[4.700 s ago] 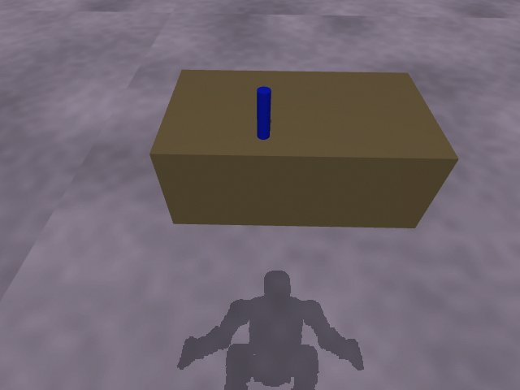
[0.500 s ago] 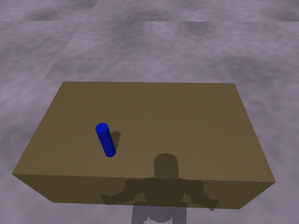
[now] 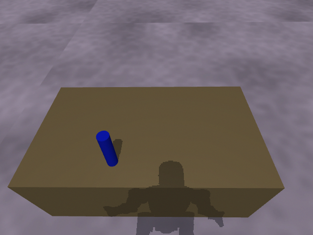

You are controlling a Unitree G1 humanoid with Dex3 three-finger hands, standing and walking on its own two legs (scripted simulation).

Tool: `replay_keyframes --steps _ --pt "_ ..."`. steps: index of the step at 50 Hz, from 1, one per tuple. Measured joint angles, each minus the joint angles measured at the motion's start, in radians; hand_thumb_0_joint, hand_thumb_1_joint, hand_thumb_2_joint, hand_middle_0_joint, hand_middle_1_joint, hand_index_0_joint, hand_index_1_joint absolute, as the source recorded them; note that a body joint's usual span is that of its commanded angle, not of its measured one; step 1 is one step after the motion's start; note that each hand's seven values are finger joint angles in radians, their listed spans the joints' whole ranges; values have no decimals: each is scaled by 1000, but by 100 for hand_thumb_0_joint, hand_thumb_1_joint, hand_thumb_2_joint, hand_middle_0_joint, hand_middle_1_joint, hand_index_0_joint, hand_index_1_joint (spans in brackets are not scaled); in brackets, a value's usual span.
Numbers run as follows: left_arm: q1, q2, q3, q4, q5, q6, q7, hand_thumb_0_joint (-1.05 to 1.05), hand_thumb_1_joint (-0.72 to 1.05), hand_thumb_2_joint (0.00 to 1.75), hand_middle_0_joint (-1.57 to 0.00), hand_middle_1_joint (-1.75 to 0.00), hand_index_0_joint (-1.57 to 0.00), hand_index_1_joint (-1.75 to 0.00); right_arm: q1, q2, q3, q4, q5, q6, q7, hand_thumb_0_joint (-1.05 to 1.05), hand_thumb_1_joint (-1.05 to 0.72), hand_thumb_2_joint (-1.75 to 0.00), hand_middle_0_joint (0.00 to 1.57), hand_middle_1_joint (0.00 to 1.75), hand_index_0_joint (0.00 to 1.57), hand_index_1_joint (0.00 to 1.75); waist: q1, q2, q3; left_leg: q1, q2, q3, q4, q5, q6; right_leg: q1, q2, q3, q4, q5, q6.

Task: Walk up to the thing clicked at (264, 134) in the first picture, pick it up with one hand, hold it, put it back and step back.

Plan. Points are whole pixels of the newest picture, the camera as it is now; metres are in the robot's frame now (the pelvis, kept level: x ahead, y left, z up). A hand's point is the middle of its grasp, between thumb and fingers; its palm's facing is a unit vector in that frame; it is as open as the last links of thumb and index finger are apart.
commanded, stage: walk up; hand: left
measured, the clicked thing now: (108, 149) +0.49 +0.23 -0.23
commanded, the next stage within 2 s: stand in 0.12 s
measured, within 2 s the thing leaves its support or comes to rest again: neither
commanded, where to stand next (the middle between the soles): +0.05 +0.02 m, yaw +0 degrees
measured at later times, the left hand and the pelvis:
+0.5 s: hand out of the picture +0.08 +0.24 -0.15, palm faces -0.02 -0.94 -0.34, open 7.4 cm; pelvis -0.01 -0.01 +0.00, yaw +0 degrees
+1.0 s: hand out of the picture +0.07 +0.24 -0.15, palm faces -0.02 -0.94 -0.35, open 7.4 cm; pelvis -0.01 -0.02 +0.00, yaw +0 degrees
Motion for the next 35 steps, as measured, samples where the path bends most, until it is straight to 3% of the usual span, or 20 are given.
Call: replay_keyframes --steps 35 --pt "30 10 -20 -2 -5 6 -4 1 90 90 -21 -30 -21 -30 -16 0 3 3 0 -4 0 0 -90 -89 20 30 20 30 4 -6 4 15 23 -13 -47 39 -24 16 21 -17 -40 31 -22"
